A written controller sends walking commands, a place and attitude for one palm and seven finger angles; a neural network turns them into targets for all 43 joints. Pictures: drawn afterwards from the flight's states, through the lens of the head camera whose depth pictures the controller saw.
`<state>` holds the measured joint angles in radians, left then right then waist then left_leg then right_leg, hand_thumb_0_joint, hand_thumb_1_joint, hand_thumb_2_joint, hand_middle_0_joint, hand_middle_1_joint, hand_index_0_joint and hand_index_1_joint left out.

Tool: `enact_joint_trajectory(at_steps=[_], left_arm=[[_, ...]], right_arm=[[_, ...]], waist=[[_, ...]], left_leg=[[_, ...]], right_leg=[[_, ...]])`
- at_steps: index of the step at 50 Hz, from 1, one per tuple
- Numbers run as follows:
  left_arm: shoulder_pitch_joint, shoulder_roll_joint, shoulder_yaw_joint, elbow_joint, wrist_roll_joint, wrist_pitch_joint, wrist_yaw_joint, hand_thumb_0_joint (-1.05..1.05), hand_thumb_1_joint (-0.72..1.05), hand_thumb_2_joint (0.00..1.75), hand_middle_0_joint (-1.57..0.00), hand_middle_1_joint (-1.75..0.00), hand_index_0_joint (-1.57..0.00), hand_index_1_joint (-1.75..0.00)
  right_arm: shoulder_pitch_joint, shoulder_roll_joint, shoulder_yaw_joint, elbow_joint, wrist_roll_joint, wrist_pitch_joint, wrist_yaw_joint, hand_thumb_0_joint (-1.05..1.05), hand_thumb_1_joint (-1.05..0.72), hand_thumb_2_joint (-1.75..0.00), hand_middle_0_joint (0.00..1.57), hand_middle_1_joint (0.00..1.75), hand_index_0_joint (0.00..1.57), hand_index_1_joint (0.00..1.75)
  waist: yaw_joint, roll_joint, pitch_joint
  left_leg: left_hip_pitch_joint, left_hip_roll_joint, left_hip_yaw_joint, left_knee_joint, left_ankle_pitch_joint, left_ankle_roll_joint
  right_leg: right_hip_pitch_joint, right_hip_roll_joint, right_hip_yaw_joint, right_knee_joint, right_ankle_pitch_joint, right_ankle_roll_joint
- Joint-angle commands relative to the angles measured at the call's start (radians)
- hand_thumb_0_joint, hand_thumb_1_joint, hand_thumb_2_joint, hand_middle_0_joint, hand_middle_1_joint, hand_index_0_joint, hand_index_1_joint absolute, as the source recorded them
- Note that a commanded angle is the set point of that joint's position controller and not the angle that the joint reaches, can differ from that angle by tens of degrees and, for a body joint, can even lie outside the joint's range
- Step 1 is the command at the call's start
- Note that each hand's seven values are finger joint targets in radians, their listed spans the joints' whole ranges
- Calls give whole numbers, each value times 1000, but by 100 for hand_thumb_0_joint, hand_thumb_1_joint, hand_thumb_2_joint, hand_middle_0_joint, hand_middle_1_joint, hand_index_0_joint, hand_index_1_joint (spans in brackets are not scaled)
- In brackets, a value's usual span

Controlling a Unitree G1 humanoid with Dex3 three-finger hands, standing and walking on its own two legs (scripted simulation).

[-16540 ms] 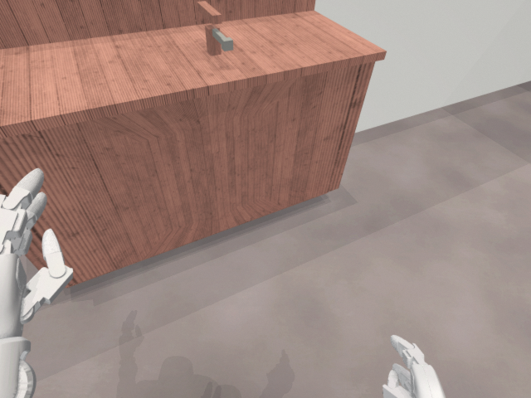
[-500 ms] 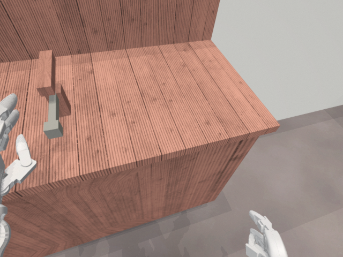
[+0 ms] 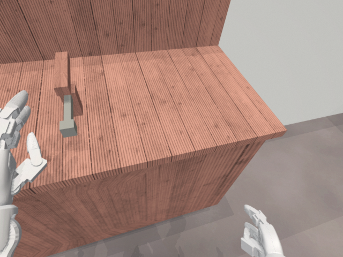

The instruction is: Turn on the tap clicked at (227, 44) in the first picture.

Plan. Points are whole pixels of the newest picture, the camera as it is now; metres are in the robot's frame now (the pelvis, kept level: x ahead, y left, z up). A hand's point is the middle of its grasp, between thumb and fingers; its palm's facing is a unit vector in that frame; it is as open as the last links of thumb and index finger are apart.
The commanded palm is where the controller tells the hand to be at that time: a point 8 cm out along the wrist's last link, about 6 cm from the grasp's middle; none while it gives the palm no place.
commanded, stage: look again from close up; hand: left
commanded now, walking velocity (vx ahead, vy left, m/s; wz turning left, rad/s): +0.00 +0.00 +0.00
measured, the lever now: (68, 128) +0.33 +0.27 +0.10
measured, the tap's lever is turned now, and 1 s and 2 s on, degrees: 0 0 0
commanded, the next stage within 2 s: shuffle to correct the standing spot in 0.16 s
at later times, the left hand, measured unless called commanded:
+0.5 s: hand (61, 157) +0.23 +0.22 +0.16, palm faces +0.39 -0.84 -0.37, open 7.4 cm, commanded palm +0.17 +0.25 +0.17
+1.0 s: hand (78, 160) +0.23 +0.20 +0.16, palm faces +0.39 -0.82 -0.41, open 7.4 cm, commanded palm +0.17 +0.23 +0.17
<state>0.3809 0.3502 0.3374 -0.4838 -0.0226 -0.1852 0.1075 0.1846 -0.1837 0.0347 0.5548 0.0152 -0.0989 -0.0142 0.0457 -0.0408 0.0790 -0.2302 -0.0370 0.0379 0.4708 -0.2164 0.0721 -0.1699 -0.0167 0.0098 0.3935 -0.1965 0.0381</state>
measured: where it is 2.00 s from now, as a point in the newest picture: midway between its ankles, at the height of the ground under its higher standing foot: outside the picture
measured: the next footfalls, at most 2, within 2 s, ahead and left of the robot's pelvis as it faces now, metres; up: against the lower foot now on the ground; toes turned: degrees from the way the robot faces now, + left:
none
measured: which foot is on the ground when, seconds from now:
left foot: down 0.00-1.00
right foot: down 0.00-1.00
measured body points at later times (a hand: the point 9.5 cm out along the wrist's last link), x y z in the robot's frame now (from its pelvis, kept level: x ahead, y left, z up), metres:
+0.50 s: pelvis +0.01 -0.03 +0.00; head +0.03 -0.01 +0.45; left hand +0.20 +0.27 +0.18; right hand +0.19 -0.24 -0.07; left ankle +0.03 +0.07 -0.74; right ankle +0.01 -0.15 -0.74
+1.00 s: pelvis +0.02 -0.05 +0.00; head +0.04 -0.05 +0.45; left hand +0.21 +0.24 +0.18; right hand +0.20 -0.30 -0.08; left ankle +0.03 +0.07 -0.74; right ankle +0.01 -0.15 -0.74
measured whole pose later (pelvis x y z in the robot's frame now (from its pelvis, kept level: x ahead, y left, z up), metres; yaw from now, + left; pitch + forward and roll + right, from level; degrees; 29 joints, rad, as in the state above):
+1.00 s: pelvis +0.02 -0.05 +0.00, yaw +0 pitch -1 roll -1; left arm 0.46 0.36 0.35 -0.48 -0.06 -0.13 0.14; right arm 0.18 -0.24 -0.03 0.58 0.03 -0.05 -0.05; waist 0.01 0.02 0.06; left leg -0.24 0.02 0.00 0.50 -0.25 0.00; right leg -0.18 0.04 -0.02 0.44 -0.25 -0.03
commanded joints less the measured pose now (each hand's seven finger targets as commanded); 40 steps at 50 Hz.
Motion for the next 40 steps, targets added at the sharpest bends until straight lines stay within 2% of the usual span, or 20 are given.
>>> enact_joint_trajectory(at_steps=[1,3,4,5,11,12,13,14,15,18,21,23,24,26,28,29,33,34,38,40], left_arm=[[-78,167,102,-185,-1,-65,14,0,90,90,-20,-30,-20,-30],[-56,181,125,-164,0,-62,16,0,90,90,-20,-30,-20,-30],[-50,153,100,-143,-5,-60,11,0,90,90,-20,-30,-20,-30],[-61,160,102,-159,-5,-61,11,0,90,90,-20,-30,-20,-30],[-69,166,97,-186,0,-65,11,0,90,90,-20,-30,-20,-30],[-71,163,93,-192,1,-67,11,0,90,90,-20,-30,-20,-30],[-57,193,125,-191,1,-63,16,0,90,90,-20,-30,-20,-30],[-54,162,99,-176,-3,-62,12,0,90,90,-20,-30,-20,-30],[-69,171,103,-188,-6,-61,12,0,90,90,-20,-30,-20,-30],[-85,197,129,-202,-7,-57,12,0,90,90,-20,-30,-20,-30],[-94,168,102,-175,-14,-50,7,0,90,90,-20,-30,-20,-30],[-82,186,120,-184,-15,-43,7,0,90,90,-20,-30,-20,-30],[-77,155,90,-175,-20,-41,1,0,90,90,-20,-30,-20,-30],[-66,169,104,-181,-24,-38,1,0,90,90,-20,-30,-20,-30],[-36,192,127,-190,-27,-30,2,0,90,90,-20,-30,-20,-30],[-31,163,104,-178,-33,-28,-3,0,90,90,-20,-30,-20,-30],[-5,206,149,-206,-42,-20,1,0,90,90,-20,-30,-20,-30],[10,184,132,-193,-45,-20,3,0,90,90,-20,-30,-20,-30],[24,202,141,-227,-40,-12,26,0,90,90,-20,-30,-20,-30],[14,194,132,-218,-41,-11,35,0,90,90,-20,-30,-20,-30]], right_arm=[[-87,-143,-60,-157,4,-52,-9,0,-90,-90,20,30,20,30],[-91,-144,-60,-155,7,-52,-11,0,-90,-90,20,30,20,30],[-84,-141,-58,-155,5,-47,-10,0,-90,-90,20,30,20,30],[-83,-141,-61,-157,7,-45,-10,0,-90,-90,20,30,20,30],[-88,-145,-63,-156,8,-49,-12,0,-90,-90,20,30,20,30],[-85,-143,-63,-155,8,-51,-12,0,-90,-90,20,30,20,30],[-97,-142,-60,-156,9,-53,-13,0,-90,-90,20,30,20,30],[-83,-138,-60,-150,7,-50,-13,0,-90,-90,20,30,20,30],[-85,-137,-63,-154,9,-49,-13,0,-90,-90,20,30,20,30],[-90,-139,-67,-148,12,-46,-14,0,-90,-90,20,30,20,30],[-80,-136,-72,-155,12,-38,-8,0,-90,-90,20,30,20,30],[-84,-133,-71,-157,16,-37,-3,0,-90,-90,20,30,20,30],[-76,-135,-73,-159,15,-34,-1,0,-90,-90,20,30,20,30],[-71,-137,-79,-164,15,-30,3,0,-90,-90,20,30,20,30],[-84,-132,-77,-170,20,-27,6,0,-90,-90,20,30,20,30],[-72,-134,-78,-168,16,-23,7,0,-90,-90,20,30,20,30],[-84,-129,-80,-174,19,-19,2,0,-90,-90,20,30,20,30],[-79,-130,-78,-171,14,-19,0,0,-90,-90,20,30,20,30],[-97,-130,-73,-157,18,-20,-16,0,-90,-90,20,30,20,30],[-91,-131,-75,-153,18,-16,-21,0,-90,-90,20,30,20,30]], waist=[[-16,153,-168],[-16,109,-161],[-17,98,-153],[-19,84,-156],[-17,139,-155],[-18,130,-155],[-15,113,-163],[-18,88,-165],[-19,92,-165],[-21,141,-163],[-21,164,-149],[-22,133,-159],[-25,136,-157],[-22,124,-170],[-22,117,-172],[-25,108,-172],[-23,86,-191],[-23,82,-197],[-24,78,-201],[-26,24,-198]], left_leg=[[22,130,-133,-163,1,-58],[22,123,-126,-160,-15,-61],[14,123,-124,-157,-22,-58],[14,121,-126,-154,-13,-60],[5,127,-136,-180,-43,-57],[5,124,-131,-173,-41,-54],[19,119,-125,-166,-24,-55],[31,120,-126,-158,-9,-56],[41,124,-126,-160,-9,-59],[79,138,-135,-174,48,-75],[69,163,-143,-171,47,-65],[89,157,-128,-143,109,-64],[82,160,-125,-136,103,-61],[85,163,-119,-110,135,-56],[89,153,-96,-85,153,-55],[78,153,-96,-76,146,-54],[80,143,-76,-33,137,-50],[69,132,-67,-13,107,-46],[48,81,-45,63,53,-47],[17,71,-43,81,58,-49]], right_leg=[[61,-1,-7,-17,76,-54],[55,-3,-4,-30,77,-54],[53,-8,-4,-42,75,-54],[62,-10,-1,-44,83,-56],[72,-3,-8,-29,63,-52],[76,-6,-6,-32,72,-54],[73,-9,-3,-36,82,-54],[64,-7,-5,-43,85,-54],[58,-7,1,-47,81,-55],[29,15,-12,-13,81,-50],[22,17,-17,-20,59,-45],[20,18,-19,-30,97,-47],[17,15,-20,-34,90,-46],[26,9,-12,-43,115,-49],[21,1,-2,-50,142,-51],[22,-3,-1,-50,144,-54],[16,-25,34,-55,179,-64],[24,-42,57,-68,183,-68],[25,-123,166,-103,269,-80],[52,-151,174,-95,334,-73]])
